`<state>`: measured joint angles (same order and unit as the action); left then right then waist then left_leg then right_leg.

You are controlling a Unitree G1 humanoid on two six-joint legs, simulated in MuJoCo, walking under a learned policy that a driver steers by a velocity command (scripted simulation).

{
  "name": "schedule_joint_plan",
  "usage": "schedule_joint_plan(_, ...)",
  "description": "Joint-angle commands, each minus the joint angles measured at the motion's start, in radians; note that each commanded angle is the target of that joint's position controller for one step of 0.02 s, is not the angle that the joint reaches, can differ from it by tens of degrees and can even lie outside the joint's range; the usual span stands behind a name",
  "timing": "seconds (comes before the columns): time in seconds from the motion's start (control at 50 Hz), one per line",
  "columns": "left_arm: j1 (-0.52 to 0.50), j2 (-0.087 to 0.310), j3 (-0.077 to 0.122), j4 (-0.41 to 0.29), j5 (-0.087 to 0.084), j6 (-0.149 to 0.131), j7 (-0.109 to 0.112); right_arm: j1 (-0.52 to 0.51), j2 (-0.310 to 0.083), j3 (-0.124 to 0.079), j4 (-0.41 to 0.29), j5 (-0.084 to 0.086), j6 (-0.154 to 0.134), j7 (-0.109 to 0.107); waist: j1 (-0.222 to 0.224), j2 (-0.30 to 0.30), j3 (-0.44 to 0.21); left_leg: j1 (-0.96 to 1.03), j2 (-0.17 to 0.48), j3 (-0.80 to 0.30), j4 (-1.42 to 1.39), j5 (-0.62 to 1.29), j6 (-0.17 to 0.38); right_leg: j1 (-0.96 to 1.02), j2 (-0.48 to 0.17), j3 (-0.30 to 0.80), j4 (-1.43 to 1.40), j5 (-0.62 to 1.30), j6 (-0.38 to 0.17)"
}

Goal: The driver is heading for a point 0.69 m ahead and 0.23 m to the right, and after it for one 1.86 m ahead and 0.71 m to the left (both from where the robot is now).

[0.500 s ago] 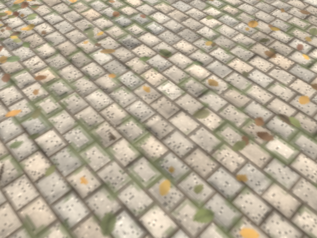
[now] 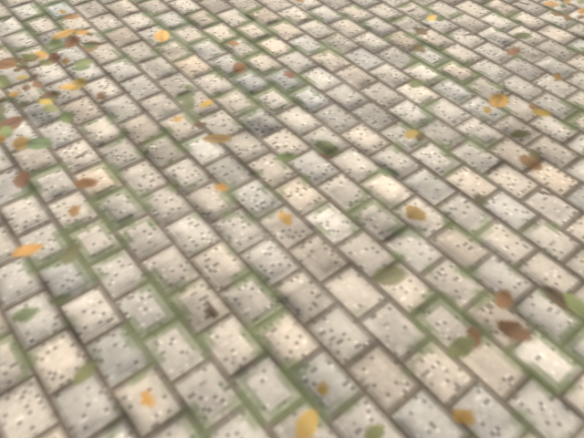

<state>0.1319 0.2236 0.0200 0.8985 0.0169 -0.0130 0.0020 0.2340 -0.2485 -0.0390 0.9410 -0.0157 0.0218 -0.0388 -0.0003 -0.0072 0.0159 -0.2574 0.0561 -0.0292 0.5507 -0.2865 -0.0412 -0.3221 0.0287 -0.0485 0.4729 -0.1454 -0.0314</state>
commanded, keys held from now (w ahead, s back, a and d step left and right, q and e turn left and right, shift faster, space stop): no key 0.52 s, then w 0.20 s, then w+e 0.28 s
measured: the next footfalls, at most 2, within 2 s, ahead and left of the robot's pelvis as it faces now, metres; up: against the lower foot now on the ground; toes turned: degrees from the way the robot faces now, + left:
right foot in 1.18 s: +0.39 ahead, -0.12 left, +0.00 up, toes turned -14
left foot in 1.68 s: +0.73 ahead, -0.05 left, +0.00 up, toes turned -33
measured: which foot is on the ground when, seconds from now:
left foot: down 0.00-1.00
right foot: down 0.00-0.82, up 0.84-1.00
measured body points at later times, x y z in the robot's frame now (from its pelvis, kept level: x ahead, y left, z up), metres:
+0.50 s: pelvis +0.04 +0.01 +0.00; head +0.05 +0.01 +0.45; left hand +0.14 +0.27 -0.14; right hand +0.09 -0.24 -0.14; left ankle +0.00 +0.15 -0.73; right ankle +0.07 -0.10 -0.73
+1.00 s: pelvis +0.15 +0.03 +0.00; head +0.17 +0.04 +0.45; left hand +0.30 +0.27 -0.14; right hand +0.03 -0.21 -0.14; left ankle +0.01 +0.15 -0.73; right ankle +0.20 -0.11 -0.66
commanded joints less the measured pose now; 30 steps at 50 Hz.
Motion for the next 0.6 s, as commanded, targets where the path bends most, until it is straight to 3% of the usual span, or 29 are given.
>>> schedule_joint_plan(0.02,-0.012,0.11,0.028,-0.04,-0.002,-0.005,0.015,-0.015,-0.107,-0.02,-0.019,-0.003,-0.033,0.001,0.023,0.12,0.025,-0.125,0.033,-0.048,-0.201,-0.112,0.049,0.117,-0.064,0.075,-0.07,-0.133,-0.004)
schedule_joint_plan(0.08,0.001,0.109,0.029,-0.016,-0.003,-0.004,0.015,0.009,-0.103,-0.018,0.003,0.009,-0.053,0.003,0.01,0.076,-0.009,-0.043,0.024,-0.032,-0.157,0.049,0.037,0.116,-0.063,0.068,-0.05,-0.015,-0.018)
schedule_joint_plan(0.2,-0.008,0.111,0.032,0.02,-0.013,0.001,0.012,0.027,-0.104,-0.015,0.038,0.013,-0.046,-0.001,-0.006,0.023,-0.045,0.025,0.011,-0.012,-0.12,0.201,0.043,0.15,-0.066,0.061,-0.019,0.155,-0.017)
schedule_joint_plan(0.52,-0.015,0.121,0.036,0.107,-0.017,0.022,0.03,0.012,-0.081,-0.007,0.103,0.012,-0.03,-0.004,-0.002,0.014,-0.018,0.043,-0.012,0.016,-0.145,0.186,0.037,0.176,-0.071,0.064,-0.024,0.159,-0.011)
schedule_joint_plan(0.56,0.006,0.117,0.038,0.128,-0.024,0.026,0.031,0.041,-0.075,-0.008,0.123,0.019,-0.025,-0.006,-0.001,0.017,-0.017,0.028,-0.035,0.037,-0.146,-0.071,0.054,0.162,-0.042,0.04,-0.02,-0.145,-0.018)
schedule_joint_plan(0.6,0.008,0.134,0.045,0.128,-0.03,0.023,0.032,0.024,-0.087,-0.013,0.107,0.025,-0.028,-0.01,0.004,0.017,0.063,-0.054,-0.033,0.021,-0.133,-0.332,0.091,0.071,-0.045,0.062,-0.032,-0.478,-0.041)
